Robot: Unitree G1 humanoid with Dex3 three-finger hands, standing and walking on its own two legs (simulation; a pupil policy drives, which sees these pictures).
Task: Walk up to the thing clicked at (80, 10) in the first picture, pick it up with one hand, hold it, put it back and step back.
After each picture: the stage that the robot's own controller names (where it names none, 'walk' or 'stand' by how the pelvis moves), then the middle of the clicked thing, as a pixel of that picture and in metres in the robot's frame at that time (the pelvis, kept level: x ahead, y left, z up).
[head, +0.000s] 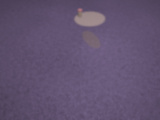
stand; (80, 13) +2.19 +0.09 -0.72
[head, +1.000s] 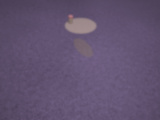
walk; (70, 19) +2.06 +0.20 -0.71
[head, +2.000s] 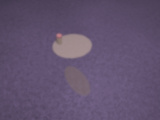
walk; (59, 39) +1.45 +0.25 -0.71
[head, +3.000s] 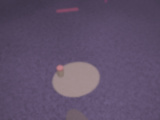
walk; (60, 71) +0.99 +0.22 -0.71
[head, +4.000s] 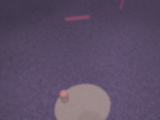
walk; (64, 96) +0.68 +0.21 -0.69
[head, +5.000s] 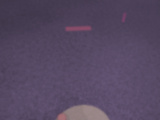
stand; out of the picture +0.50 +0.15 -0.70
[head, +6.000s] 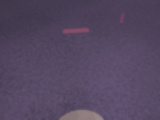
stand; out of the picture +0.45 +0.18 -0.72
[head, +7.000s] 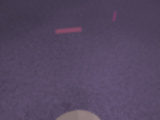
stand; out of the picture +0.43 +0.21 -0.71
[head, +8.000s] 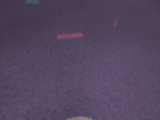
stand; out of the picture +0.41 +0.21 -0.72
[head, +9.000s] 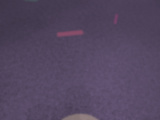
stand; out of the picture +0.42 +0.21 -0.73
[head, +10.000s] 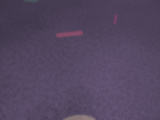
stand; out of the picture +0.41 +0.22 -0.73
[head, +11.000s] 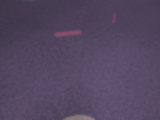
stand; out of the picture +0.40 +0.23 -0.73
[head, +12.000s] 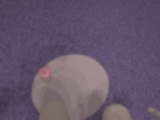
go down; (45, 75) +0.46 +0.21 -0.46
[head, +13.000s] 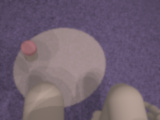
go down; (30, 51) +0.49 +0.24 -0.31
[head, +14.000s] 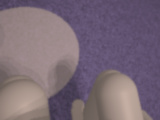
close in; out of the picture +0.48 +0.28 -0.24
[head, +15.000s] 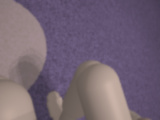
close; out of the picture +0.47 +0.30 -0.22
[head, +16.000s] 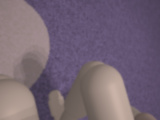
lift; out of the picture +0.44 +0.27 -0.23
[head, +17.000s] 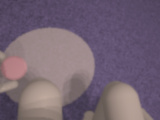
lift; (14, 69) +0.35 +0.24 -0.10
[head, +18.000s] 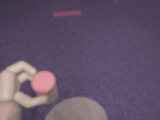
lift; (46, 88) +0.32 +0.14 +0.04
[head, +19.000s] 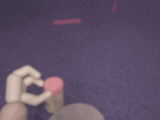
hold; (54, 95) +0.33 +0.12 -0.02
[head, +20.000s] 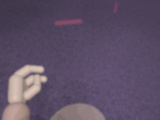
hold; out of the picture +0.13 +0.38 -0.66
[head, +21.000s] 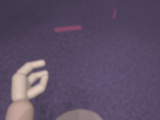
stand; out of the picture +0.08 +0.44 -0.70
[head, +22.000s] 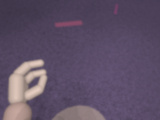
stand; out of the picture +0.06 +0.43 -0.69
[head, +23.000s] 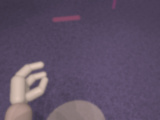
stand; out of the picture +0.05 +0.43 -0.69
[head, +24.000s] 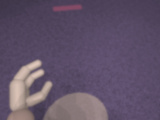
stand; out of the picture +0.03 +0.42 -0.65
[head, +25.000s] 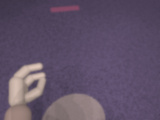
stand; out of the picture +0.00 +0.42 -0.68
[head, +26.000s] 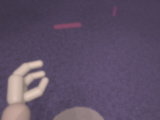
stand; out of the picture -0.02 +0.41 -0.68
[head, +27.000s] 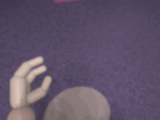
close; out of the picture -0.03 +0.41 -0.63
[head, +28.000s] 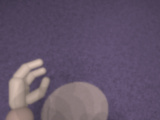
stand; out of the picture -0.03 +0.41 -0.61
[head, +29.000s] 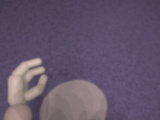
stand; out of the picture -0.04 +0.40 -0.61
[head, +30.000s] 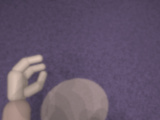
close; out of the picture -0.06 +0.40 -0.60
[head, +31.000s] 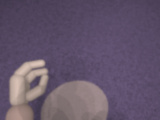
stand; out of the picture -0.06 +0.40 -0.61
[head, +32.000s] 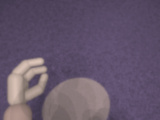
close; out of the picture -0.07 +0.40 -0.60
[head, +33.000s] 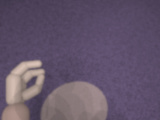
close; out of the picture -0.08 +0.39 -0.62
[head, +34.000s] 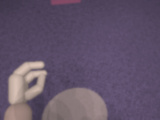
close; out of the picture -0.09 +0.40 -0.65
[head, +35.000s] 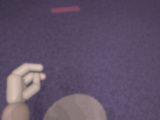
close; out of the picture -0.11 +0.39 -0.67
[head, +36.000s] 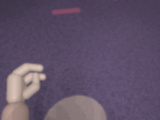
close; out of the picture -0.11 +0.39 -0.68
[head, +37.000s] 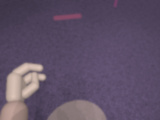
close; out of the picture -0.12 +0.39 -0.69
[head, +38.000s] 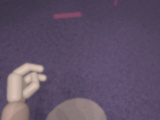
close; out of the picture -0.12 +0.39 -0.69
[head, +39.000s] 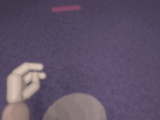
close; out of the picture -0.12 +0.39 -0.67
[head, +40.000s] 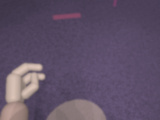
close; out of the picture -0.13 +0.39 -0.69
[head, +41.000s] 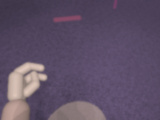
close; out of the picture -0.13 +0.39 -0.70
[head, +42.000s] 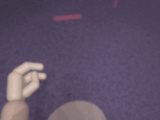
close; out of the picture -0.14 +0.39 -0.69
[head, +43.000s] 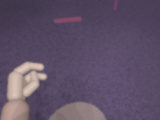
close; out of the picture -0.14 +0.39 -0.70
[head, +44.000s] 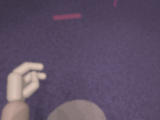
close; out of the picture -0.14 +0.39 -0.69
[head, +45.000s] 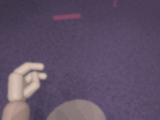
close; out of the picture -0.14 +0.39 -0.69
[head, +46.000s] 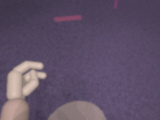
close; out of the picture -0.14 +0.39 -0.70
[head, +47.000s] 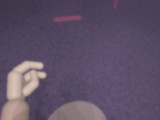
close; out of the picture -0.14 +0.39 -0.69
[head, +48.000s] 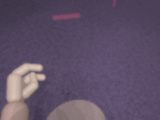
close; out of the picture -0.15 +0.39 -0.69
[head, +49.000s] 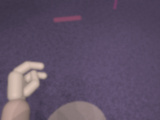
close; out of the picture -0.15 +0.39 -0.69
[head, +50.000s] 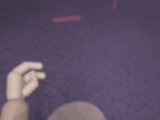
close; out of the picture -0.15 +0.39 -0.70
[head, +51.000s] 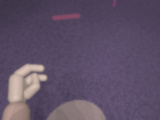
close; out of the picture -0.15 +0.38 -0.69
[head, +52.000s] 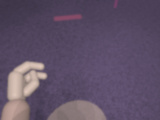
close; out of the picture -0.15 +0.39 -0.69
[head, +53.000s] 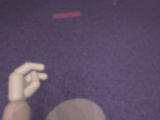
close; out of the picture -0.15 +0.39 -0.69
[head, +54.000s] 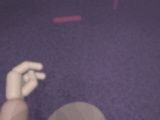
close; out of the picture -0.16 +0.38 -0.70
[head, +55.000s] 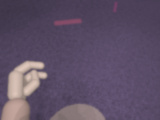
close; out of the picture -0.16 +0.39 -0.70
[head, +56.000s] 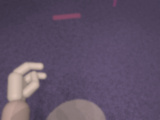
close; out of the picture -0.16 +0.38 -0.69
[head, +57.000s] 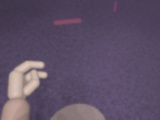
close; out of the picture -0.16 +0.38 -0.70
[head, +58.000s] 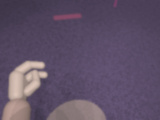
close; out of the picture -0.16 +0.38 -0.69
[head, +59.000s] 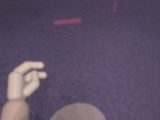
close; out of the picture -0.16 +0.38 -0.70
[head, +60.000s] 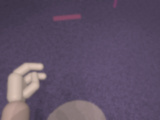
close; out of the picture -0.16 +0.38 -0.69
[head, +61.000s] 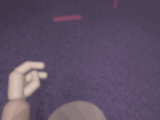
close; out of the picture -0.17 +0.38 -0.70
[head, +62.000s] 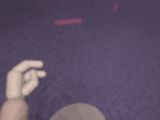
close; out of the picture -0.16 +0.38 -0.70
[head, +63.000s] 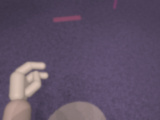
close; out of the picture -0.17 +0.38 -0.70
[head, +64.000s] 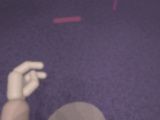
close; out of the picture -0.17 +0.38 -0.70
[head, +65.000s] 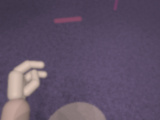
close; out of the picture -0.17 +0.38 -0.70
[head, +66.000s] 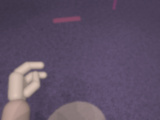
close; out of the picture -0.17 +0.38 -0.70
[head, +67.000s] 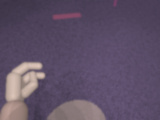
close; out of the picture -0.18 +0.38 -0.69
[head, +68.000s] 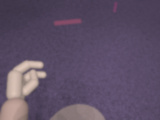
close; out of the picture -0.18 +0.38 -0.70
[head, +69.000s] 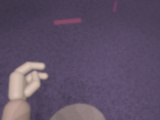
close; out of the picture -0.18 +0.37 -0.70
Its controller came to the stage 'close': yes
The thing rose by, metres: 0.72
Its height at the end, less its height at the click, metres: -0.02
